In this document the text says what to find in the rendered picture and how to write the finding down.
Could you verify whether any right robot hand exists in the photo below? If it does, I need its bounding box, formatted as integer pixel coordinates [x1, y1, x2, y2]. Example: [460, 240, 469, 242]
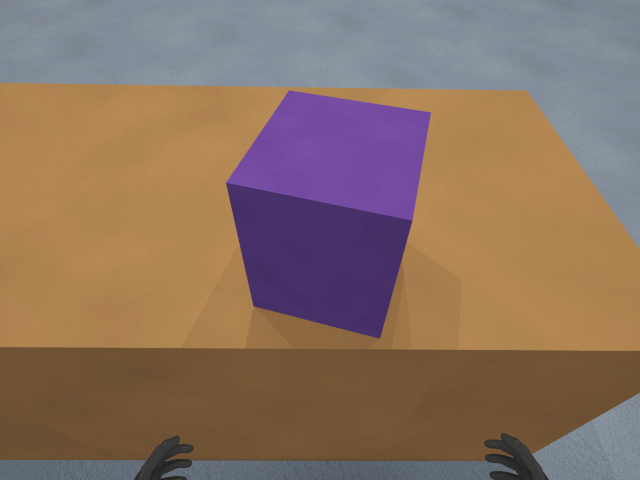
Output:
[484, 433, 549, 480]

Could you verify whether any carton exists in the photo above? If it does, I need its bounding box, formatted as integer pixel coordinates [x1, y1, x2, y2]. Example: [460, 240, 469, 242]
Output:
[226, 90, 431, 339]

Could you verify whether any pedestal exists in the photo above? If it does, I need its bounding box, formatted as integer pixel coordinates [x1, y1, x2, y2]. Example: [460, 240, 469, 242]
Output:
[0, 83, 640, 461]

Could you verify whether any left robot hand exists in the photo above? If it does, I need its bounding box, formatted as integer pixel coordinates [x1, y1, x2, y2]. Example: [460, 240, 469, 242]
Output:
[134, 436, 194, 480]

